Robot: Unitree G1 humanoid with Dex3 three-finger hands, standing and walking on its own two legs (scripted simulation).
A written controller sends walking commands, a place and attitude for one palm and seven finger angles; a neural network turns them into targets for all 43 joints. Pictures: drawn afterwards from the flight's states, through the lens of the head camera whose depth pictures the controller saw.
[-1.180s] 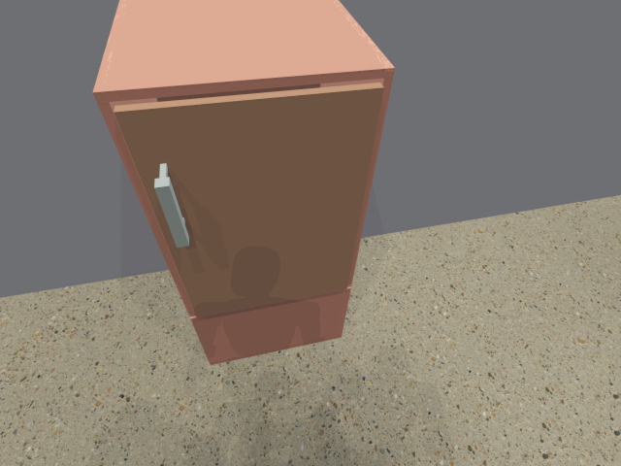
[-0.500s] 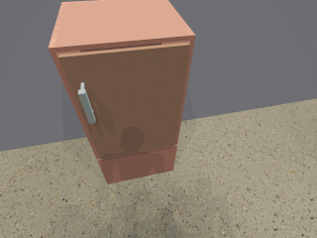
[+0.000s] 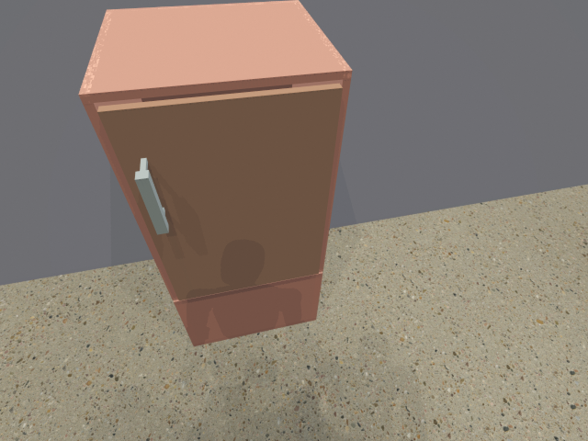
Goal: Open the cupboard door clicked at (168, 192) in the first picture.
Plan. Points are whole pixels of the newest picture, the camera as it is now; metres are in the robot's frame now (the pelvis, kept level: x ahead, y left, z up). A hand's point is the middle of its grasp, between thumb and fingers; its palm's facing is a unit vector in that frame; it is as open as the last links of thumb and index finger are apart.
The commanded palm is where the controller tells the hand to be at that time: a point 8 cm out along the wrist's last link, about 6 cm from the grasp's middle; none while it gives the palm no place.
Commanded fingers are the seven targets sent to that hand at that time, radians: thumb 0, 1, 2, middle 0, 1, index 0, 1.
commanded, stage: look at it before walking up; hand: left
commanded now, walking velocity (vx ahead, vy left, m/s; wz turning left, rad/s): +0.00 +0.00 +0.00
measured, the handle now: (153, 196) +0.52 +0.30 +0.00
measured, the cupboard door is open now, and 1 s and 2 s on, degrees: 0 0 0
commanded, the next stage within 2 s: shuffle to correct the standing spot in 0.46 s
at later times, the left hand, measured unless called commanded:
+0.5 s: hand out of the picture +0.03 +0.20 -0.17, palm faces +0.00 -0.97 -0.24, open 7.4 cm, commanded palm none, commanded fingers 0.00 0.90 0.90 -0.20 -0.30 -0.20 -0.30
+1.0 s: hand out of the picture +0.00 +0.15 -0.18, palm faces +0.19 -0.96 -0.22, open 7.4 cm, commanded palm none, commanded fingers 0.00 0.90 0.90 -0.20 -0.30 -0.20 -0.30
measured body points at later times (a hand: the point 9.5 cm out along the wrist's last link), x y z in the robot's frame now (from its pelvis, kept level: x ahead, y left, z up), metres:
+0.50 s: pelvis +0.01 +0.00 +0.00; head +0.01 +0.00 +0.45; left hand +0.03 +0.25 -0.15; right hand +0.03 -0.24 -0.16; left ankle +0.00 +0.12 -0.74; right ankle +0.01 -0.12 -0.74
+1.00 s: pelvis +0.06 -0.03 -0.01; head +0.08 -0.03 +0.44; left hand +0.00 +0.20 -0.16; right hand +0.07 -0.27 -0.17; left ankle +0.00 +0.09 -0.70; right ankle +0.01 -0.12 -0.74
